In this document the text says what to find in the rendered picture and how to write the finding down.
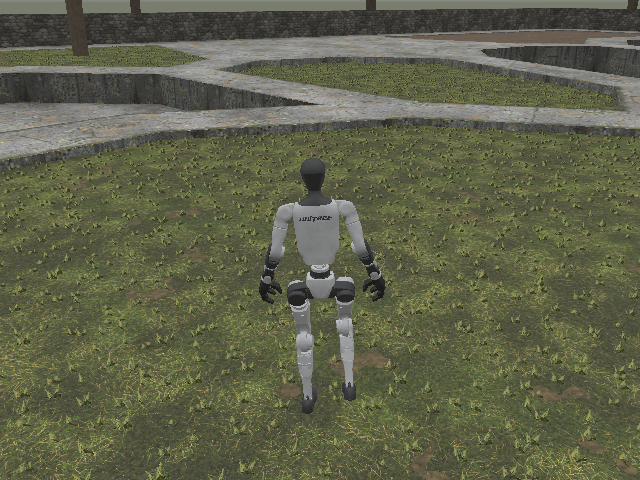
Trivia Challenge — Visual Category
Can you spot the robot left hand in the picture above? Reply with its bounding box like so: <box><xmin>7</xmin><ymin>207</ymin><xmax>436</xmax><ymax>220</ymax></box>
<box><xmin>259</xmin><ymin>280</ymin><xmax>282</xmax><ymax>304</ymax></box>

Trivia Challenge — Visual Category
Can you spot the robot right forearm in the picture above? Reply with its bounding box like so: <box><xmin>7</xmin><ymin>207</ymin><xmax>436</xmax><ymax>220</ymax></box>
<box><xmin>358</xmin><ymin>238</ymin><xmax>381</xmax><ymax>280</ymax></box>

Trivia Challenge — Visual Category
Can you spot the robot left forearm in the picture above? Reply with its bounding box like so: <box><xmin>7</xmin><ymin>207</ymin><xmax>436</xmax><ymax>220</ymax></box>
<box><xmin>261</xmin><ymin>243</ymin><xmax>280</xmax><ymax>284</ymax></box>

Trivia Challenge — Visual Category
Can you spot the robot right thigh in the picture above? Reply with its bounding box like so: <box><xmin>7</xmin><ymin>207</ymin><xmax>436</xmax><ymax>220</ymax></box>
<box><xmin>334</xmin><ymin>276</ymin><xmax>355</xmax><ymax>336</ymax></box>

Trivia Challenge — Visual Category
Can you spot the robot left thigh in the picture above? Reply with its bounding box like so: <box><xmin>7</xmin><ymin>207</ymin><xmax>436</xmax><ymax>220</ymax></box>
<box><xmin>287</xmin><ymin>280</ymin><xmax>314</xmax><ymax>352</ymax></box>

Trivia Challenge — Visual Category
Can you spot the robot thigh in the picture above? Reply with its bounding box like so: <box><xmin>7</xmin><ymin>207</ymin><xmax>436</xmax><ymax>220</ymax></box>
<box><xmin>334</xmin><ymin>276</ymin><xmax>355</xmax><ymax>336</ymax></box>
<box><xmin>287</xmin><ymin>280</ymin><xmax>314</xmax><ymax>352</ymax></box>

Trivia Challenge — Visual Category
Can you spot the right robot upper arm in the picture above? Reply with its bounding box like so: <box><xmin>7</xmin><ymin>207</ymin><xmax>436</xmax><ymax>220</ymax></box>
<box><xmin>336</xmin><ymin>200</ymin><xmax>368</xmax><ymax>255</ymax></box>

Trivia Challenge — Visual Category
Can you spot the robot right hand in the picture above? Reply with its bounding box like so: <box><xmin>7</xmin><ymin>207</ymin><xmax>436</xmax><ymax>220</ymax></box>
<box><xmin>363</xmin><ymin>275</ymin><xmax>386</xmax><ymax>302</ymax></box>

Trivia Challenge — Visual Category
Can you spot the left robot upper arm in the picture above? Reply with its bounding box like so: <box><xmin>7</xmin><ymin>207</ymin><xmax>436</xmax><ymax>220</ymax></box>
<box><xmin>269</xmin><ymin>203</ymin><xmax>295</xmax><ymax>259</ymax></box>

